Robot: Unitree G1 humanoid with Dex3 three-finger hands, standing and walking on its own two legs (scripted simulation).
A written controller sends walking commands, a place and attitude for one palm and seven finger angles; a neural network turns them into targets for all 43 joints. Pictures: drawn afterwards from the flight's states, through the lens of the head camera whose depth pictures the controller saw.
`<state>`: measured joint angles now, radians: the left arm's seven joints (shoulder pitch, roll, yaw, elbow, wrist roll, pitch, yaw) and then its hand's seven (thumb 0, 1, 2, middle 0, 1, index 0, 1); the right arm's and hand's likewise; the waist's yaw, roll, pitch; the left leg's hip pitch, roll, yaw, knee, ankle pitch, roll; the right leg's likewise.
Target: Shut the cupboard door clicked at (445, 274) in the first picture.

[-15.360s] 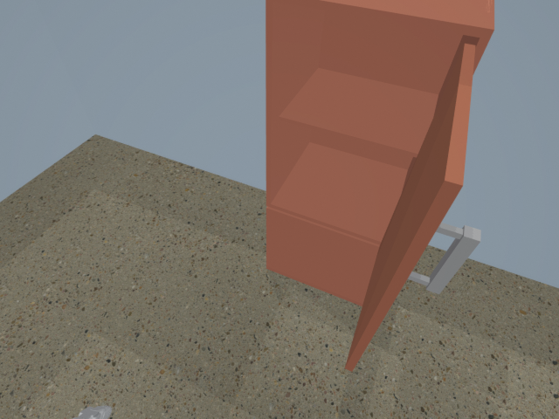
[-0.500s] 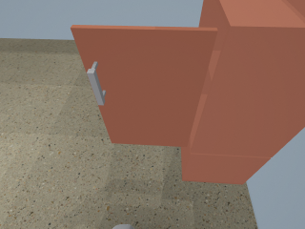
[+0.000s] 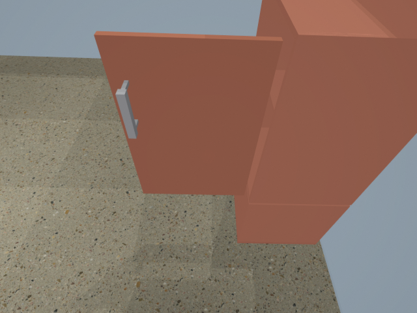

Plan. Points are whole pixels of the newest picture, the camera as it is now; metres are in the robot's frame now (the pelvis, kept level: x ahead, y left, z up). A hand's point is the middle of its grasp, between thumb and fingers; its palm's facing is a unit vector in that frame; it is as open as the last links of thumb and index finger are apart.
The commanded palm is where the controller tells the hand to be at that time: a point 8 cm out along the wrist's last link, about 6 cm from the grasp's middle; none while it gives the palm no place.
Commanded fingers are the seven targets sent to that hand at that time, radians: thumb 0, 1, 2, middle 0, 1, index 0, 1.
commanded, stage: come to a stop and stand still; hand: left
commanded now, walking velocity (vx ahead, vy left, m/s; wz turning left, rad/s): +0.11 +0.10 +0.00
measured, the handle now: (129, 110) +0.54 +0.23 +0.07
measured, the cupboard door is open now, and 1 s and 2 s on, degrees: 90 90 90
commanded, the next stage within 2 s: look again from close up in 0.76 s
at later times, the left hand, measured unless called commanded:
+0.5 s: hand out of the picture +0.00 +0.16 -0.19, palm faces +0.09 -0.98 -0.17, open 7.4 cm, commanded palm none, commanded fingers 0.00 0.90 0.90 -0.20 -0.30 -0.20 -0.30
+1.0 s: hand out of the picture +0.00 +0.18 -0.18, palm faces +0.04 -0.98 -0.20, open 7.4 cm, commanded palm none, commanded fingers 0.00 0.90 0.90 -0.20 -0.30 -0.20 -0.30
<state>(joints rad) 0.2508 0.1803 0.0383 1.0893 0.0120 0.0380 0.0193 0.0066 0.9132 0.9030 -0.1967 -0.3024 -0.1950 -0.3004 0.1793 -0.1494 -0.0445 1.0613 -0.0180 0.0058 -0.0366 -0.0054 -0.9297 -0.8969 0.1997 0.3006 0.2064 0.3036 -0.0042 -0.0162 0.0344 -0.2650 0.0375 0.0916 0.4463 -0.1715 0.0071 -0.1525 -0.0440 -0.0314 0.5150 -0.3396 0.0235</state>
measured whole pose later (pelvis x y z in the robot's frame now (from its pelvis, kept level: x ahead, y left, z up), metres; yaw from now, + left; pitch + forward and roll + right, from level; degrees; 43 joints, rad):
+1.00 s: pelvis +0.01 +0.01 -0.01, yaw +2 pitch -1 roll -1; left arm 0.29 0.15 -0.01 1.08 0.02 -0.01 0.04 0.01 0.91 0.90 -0.20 -0.30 -0.20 -0.30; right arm 0.25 -0.18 -0.01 1.05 -0.01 -0.01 -0.01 0.01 -0.93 -0.90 0.20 0.30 0.20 0.30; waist 0.00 0.02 0.05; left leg -0.31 0.03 0.05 0.57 -0.25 0.02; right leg -0.12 -0.05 -0.06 0.51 -0.36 0.03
